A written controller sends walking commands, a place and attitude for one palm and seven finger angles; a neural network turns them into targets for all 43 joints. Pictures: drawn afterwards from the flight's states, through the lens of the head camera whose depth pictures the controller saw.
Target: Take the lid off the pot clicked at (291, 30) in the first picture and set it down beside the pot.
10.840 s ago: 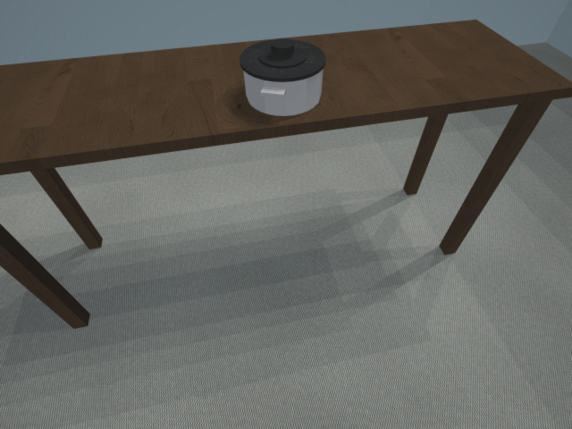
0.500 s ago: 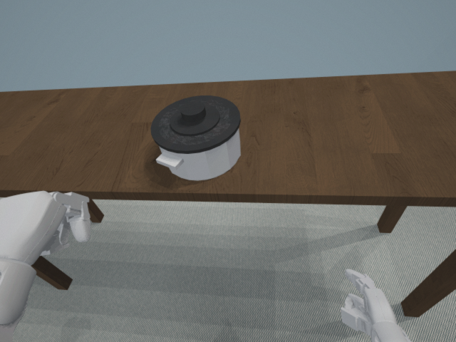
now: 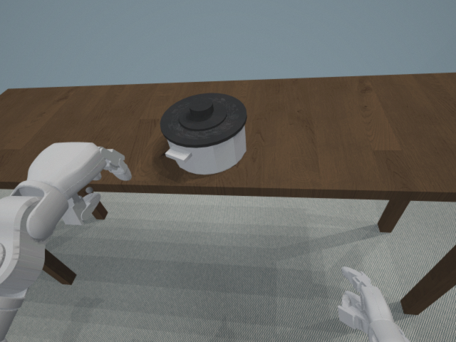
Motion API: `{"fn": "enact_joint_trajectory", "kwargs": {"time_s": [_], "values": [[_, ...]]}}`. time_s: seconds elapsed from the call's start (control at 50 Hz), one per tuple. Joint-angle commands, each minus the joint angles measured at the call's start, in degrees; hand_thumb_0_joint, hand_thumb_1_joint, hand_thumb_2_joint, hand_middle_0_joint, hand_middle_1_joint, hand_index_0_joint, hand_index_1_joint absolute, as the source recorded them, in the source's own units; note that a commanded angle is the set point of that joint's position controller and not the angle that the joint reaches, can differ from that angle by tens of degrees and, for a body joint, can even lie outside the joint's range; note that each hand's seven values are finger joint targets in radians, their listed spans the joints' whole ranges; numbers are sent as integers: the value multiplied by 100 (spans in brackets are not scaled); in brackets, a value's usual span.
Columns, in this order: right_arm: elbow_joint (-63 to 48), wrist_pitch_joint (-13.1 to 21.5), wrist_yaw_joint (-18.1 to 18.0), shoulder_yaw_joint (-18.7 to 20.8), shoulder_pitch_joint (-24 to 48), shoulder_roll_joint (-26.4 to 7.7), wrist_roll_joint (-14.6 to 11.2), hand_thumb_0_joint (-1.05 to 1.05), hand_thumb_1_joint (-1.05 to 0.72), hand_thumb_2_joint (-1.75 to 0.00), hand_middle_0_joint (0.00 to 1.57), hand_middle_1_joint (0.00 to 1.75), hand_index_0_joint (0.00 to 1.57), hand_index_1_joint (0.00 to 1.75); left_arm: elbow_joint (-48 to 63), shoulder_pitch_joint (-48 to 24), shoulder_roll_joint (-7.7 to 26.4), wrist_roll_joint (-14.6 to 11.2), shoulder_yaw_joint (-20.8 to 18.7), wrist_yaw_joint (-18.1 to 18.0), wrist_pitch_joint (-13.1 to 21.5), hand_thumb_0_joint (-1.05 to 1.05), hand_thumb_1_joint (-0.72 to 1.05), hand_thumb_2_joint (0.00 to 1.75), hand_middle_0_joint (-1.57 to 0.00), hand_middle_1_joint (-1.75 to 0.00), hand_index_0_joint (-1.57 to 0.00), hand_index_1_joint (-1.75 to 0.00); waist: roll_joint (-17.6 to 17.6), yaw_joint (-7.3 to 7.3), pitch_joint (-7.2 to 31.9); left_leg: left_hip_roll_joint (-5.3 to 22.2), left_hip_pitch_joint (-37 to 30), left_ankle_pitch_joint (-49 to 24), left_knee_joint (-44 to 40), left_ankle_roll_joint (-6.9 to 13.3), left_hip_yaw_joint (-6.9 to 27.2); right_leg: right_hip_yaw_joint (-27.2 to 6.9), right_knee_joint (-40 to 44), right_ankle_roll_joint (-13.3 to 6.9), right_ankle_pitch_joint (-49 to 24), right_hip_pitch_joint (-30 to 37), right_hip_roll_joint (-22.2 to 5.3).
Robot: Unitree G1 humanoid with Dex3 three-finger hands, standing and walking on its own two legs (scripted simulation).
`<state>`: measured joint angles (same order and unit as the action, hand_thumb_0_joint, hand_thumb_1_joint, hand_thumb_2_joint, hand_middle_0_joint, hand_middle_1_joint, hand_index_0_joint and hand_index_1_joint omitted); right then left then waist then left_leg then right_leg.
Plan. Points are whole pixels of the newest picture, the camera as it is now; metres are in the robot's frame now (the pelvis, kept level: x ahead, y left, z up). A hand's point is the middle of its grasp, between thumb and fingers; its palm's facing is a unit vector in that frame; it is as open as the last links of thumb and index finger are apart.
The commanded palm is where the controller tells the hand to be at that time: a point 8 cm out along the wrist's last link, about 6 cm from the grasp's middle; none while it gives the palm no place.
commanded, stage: reach forward and open the fingers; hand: left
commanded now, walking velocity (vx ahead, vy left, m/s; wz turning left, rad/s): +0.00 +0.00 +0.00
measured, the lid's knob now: (201, 107) +0.55 +0.13 +0.14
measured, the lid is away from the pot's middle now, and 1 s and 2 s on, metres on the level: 0.00 0.00 0.00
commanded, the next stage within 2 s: move the open hand above the knob in 0.30 s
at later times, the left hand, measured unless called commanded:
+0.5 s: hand (102, 163) +0.32 +0.23 +0.19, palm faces -0.04 -0.04 -1.00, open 10.0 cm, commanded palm +0.29 +0.23 +0.27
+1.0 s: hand (133, 127) +0.39 +0.21 +0.21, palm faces -0.09 -0.06 -0.99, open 10.0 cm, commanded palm +0.35 +0.20 +0.27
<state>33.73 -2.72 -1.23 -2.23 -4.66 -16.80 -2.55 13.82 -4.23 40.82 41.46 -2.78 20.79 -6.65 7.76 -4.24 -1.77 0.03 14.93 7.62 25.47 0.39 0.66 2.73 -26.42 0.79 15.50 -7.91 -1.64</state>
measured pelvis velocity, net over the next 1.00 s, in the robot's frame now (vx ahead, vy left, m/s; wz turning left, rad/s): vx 0.01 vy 0.00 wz -0.01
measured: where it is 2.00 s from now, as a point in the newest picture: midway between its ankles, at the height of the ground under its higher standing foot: outside the picture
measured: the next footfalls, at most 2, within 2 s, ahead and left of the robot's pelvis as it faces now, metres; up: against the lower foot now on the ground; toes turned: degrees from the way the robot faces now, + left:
none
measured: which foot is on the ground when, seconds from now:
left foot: down 0.00-1.00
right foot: down 0.00-1.00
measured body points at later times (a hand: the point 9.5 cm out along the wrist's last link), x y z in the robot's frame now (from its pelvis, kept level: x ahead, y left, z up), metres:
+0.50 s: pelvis -0.01 +0.01 +0.00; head -0.01 -0.04 +0.45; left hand +0.31 +0.23 +0.25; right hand +0.22 -0.20 -0.09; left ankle +0.07 +0.12 -0.74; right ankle -0.01 -0.13 -0.74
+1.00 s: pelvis +0.01 +0.00 +0.00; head +0.02 -0.05 +0.44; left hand +0.39 +0.21 +0.26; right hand +0.21 -0.23 -0.11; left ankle +0.07 +0.12 -0.74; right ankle -0.01 -0.13 -0.74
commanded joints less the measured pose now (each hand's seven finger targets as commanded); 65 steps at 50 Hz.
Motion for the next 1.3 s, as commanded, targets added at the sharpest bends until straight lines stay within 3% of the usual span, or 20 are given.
{"fn": "enact_joint_trajectory", "kwargs": {"time_s": [0.0, 0.04, 0.1, 0.18, 0.24, 0.26, 0.34, 0.42, 0.48, 0.56, 0.64, 0.7, 0.76, 0.84, 0.92, 0.98, 1.06, 1.14, 1.24, 1.28], "values": [[-1036, 313, 31, 209, 995, -509, -10, 0, -90, -90, 20, 30, 20, 30, 422, -1898, 1343, 21, -983, -157, -150, 0, -38, 169, -88, -8, -88, -8, -379, -55, 1182, -267, -937, -177, -367, 148, -61, 73, 520, -107, -379, -400, 345], [-1182, 399, 100, 237, 1044, -473, -70, 0, -90, -90, 20, 30, 20, 30, 611, -1617, 871, -88, -661, -88, -155, 0, -38, 168, -87, -8, -87, -8, -234, 10, 1385, -287, -1141, -277, -250, 169, -51, 59, 461, -127, -502, -444, 379], [-1103, 366, 92, 218, 1028, -527, -15, 0, -90, -90, 20, 30, 20, 30, 749, -2036, 1149, -29, -734, -42, -126, 0, -38, 167, -87, -8, -87, -8, -558, -4, 1314, -260, -1023, -67, -378, 170, -65, 79, 518, -90, -331, -404, 347], [-897, 406, 13, 187, 992, -536, 25, 0, -90, -90, 20, 30, 20, 30, 416, -3253, 1936, 320, -1201, -176, -102, 0, -38, 166, -87, -8, -87, -8, -196, -37, 1365, -223, -996, 65, -437, 143, 21, 50, 469, -163, 14, -455, 349], [-911, 393, 51, 206, 916, -543, -14, 0, -90, -90, 20, 30, 20, 30, -24, -3125, 1696, 262, -1134, -172, -195, 0, -37, 165, -87, -8, -87, -8, -8, -50, 1387, -240, -1019, -35, -377, 127, 53, 48, 429, -207, -78, -482, 399], [-886, 364, 67, 180, 916, -507, 14, 0, -90, -90, 20, 30, 20, 30, -130, -3140, 1574, 272, -973, -99, -213, 0, -37, 165, -87, -8, -87, -8, -263, -99, 1497, -248, -971, -57, -438, 125, 33, 76, 422, -195, -128, -384, 342], [-1094, 397, 176, 216, 1012, -482, -77, 0, -90, -90, 20, 30, 20, 30, 46, -2609, 665, 68, -321, 73, -284, 0, -37, 165, -87, -8, -87, -8, -417, 7, 1426, -260, -1088, -95, -289, 152, -37, 63, 398, -164, -329, -558, 383], [-930, 346, 88, 161, 998, -555, -41, 0, -90, -90, 20, 30, 20, 30, -24, -3886, 1080, 259, -341, 26, -312, 0, -38, 165, -87, -8, -87, -8, -521, 92, 1209, -237, -919, 389, -467, 153, -6, 93, 449, -144, 130, -696, 342], [-811, 349, 16, 153, 945, -555, -22, 0, -90, -90, 20, 30, 20, 30, -326, -4680, 1588, 465, -626, -16, -303, 0, -38, 165, -87, -8, -87, -8, -409, 43, 1446, -254, -956, 342, -438, 151, 17, 49, 415, -189, 223, -627, 330], [-829, 350, 91, 154, 913, -493, 5, 0, -90, -90, 20, 30, 20, 30, -530, -4539, 1230, 458, -354, 77, -384, 0, -38, 165, -87, -8, -87, -8, -277, -29, 1966, -323, -1137, -264, -259, 157, 5, 24, 280, -230, -365, -384, 299], [-858, 229, 176, 193, 841, -549, -83, 0, -90, -90, 20, 30, 20, 30, -1250, -4052, 635, 393, 36, 221, -566, 0, -38, 165, -87, -8, -87, -8, -769, 90, 1458, -314, -917, -207, -154, 164, -109, 54, 329, -192, -538, -632, 330], [-897, 166, 152, 167, 957, -567, -81, 0, -90, -90, 20, 30, 20, 30, -904, -4796, 733, 456, 194, 266, -563, 0, -38, 165, -87, -8, -87, -8, -663, 125, 1558, -348, -925, -83, -208, 192, -148, 41, 327, -168, -412, -592, 276], [-917, 242, 131, 141, 1021, -529, -45, 0, -90, -90, 20, 30, 20, 30, -460, -5535, 1166, 535, -25, 240, -530, 0, -38, 165, -87, -8, -87, -8, -353, 89, 2222, -398, -1219, -509, -95, 229, -61, -15, 192, -212, -738, -338, 267], [-758, 187, 139, 200, 810, -606, -41, 0, -90, -90, 20, 30, 20, 30, -1201, -5369, 1518, 531, -461, 235, -650, 0, -38, 165, -87, -8, -87, -8, -438, 50, 2086, -369, -1147, -832, -7, 213, -31, -21, 147, -242, -1130, -327, 297], [-795, 28, 220, 194, 841, -565, -87, 0, -90, -90, 20, 30, 20, 30, -1647, -5043, 542, 494, 337, 414, -794, 0, -38, 165, -87, -8, -87, -8, -833, 94, 1743, -399, -955, -834, -36, 226, -163, 29, 145, -188, -1293, -455, 249], [-904, -20, 259, 215, 910, -560, -115, 0, -90, -90, 20, 30, 20, 30, -1280, -5158, 331, 478, 562, 523, -833, 0, -38, 165, -87, -8, -87, -8, -851, 160, 1908, -409, -1085, -909, 29, 261, -206, 30, 123, -183, -1423, -427, 241], [-859, 8, 210, 189, 917, -560, -82, 0, -90, -90, 20, 30, 20, 30, -923, -6195, 1032, 618, 139, 445, -828, 0, -38, 165, -87, -8, -87, -8, -711, 178, 2338, -427, -1283, -1033, 84, 279, -112, -11, 62, -206, -1426, -329, 266], [-661, -35, 173, 213, 699, -628, -71, 0, -90, -90, 20, 30, 20, 30, -1950, -6201, 1370, 652, -207, 370, -949, 0, -38, 165, -87, -8, -87, -8, -773, 140, 2070, -405, -1067, -987, 103, 259, -90, -16, 67, -240, -1436, -404, 287], [-780, -86, 243, 239, 747, -543, -147, 0, -90, -90, 20, 30, 20, 30, -2142, -6113, 36, 566, 895, 540, -1041, 0, -38, 165, -87, -8, -87, -8, -871, 281, 2236, -436, -1210, -1073, 191, 284, -128, 16, 17, -228, -1616, -514, 273], [-746, -119, 237, 221, 752, -544, -133, 0, -90, -90, 20, 30, 20, 30, -2113, -6469, 72, 665, 962, 603, -1071, 0, -38, 165, -87, -8, -87, -8, -881, 323, 2314, -449, -1213, -1119, 177, 289, -140, 32, -1, -221, -1678, -504, 259]]}}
